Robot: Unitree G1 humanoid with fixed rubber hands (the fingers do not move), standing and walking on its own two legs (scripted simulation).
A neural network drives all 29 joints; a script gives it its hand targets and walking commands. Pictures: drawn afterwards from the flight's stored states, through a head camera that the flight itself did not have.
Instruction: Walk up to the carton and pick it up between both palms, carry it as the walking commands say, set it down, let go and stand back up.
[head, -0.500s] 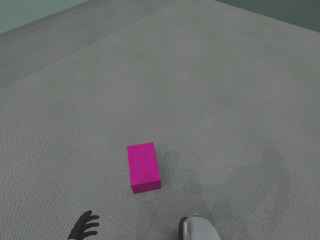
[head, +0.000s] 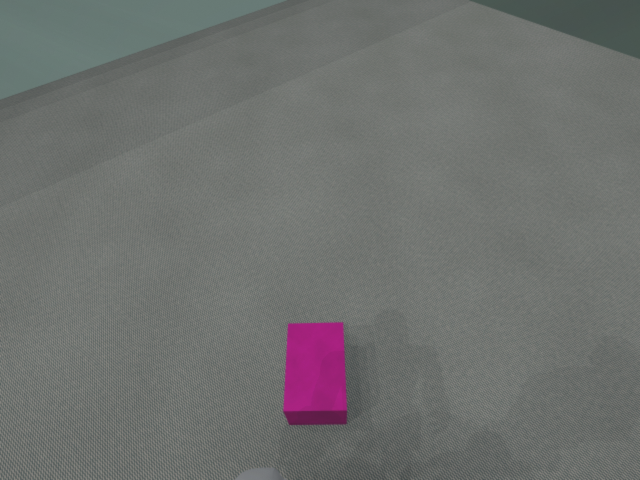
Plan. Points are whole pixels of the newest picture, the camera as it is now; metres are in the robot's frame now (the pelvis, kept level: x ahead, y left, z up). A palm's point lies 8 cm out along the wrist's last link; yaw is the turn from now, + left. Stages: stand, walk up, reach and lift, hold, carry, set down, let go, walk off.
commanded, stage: walk up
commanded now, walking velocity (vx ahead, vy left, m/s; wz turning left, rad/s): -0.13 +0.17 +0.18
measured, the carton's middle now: (316, 372) +0.48 +0.08 -0.71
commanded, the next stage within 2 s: none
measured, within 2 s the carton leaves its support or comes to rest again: neither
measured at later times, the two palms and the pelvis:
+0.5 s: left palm out of the picture -0.01 +0.33 -0.14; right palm out of the picture +0.02 -0.15 -0.15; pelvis -0.02 +0.08 -0.01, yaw +1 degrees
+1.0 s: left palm out of the picture -0.04 +0.27 -0.15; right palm out of the picture -0.03 -0.19 -0.15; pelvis -0.02 +0.04 -0.01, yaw +1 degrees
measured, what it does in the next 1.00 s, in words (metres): steps on the spot: left foot, then right foot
